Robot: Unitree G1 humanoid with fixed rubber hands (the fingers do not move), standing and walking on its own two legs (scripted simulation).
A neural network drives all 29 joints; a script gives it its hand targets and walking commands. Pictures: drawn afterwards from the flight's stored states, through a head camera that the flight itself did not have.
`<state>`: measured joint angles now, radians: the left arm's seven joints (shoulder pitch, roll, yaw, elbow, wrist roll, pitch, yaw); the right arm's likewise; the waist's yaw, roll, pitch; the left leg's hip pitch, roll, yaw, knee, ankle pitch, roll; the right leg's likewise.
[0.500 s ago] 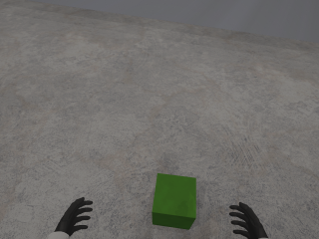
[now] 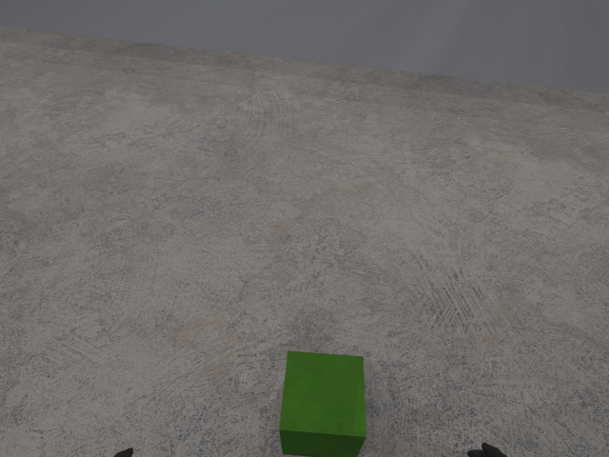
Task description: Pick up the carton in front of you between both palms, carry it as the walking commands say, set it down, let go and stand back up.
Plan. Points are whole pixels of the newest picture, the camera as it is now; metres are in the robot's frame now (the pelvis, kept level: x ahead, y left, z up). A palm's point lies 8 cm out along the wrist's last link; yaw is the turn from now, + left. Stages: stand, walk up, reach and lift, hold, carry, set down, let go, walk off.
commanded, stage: stand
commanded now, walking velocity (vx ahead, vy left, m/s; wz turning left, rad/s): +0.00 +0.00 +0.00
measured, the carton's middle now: (321, 406) +0.40 -0.04 -0.64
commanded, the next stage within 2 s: none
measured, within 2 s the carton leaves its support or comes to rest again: neither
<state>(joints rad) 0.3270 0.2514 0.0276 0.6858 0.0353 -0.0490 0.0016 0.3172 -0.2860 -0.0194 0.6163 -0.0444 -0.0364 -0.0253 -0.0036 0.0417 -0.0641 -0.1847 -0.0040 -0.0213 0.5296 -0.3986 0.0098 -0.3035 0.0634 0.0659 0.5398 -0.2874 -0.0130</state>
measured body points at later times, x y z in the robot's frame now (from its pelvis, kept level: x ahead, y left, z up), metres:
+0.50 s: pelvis +0.03 -0.01 -0.01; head +0.03 -0.02 +0.44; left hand +0.12 +0.24 -0.13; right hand +0.07 -0.28 -0.14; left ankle -0.08 +0.11 -0.73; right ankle -0.01 -0.11 -0.73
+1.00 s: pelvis +0.01 -0.01 +0.00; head +0.01 -0.02 +0.45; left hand +0.06 +0.24 -0.14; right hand -0.03 -0.26 -0.15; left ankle -0.08 +0.11 -0.73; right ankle -0.01 -0.11 -0.73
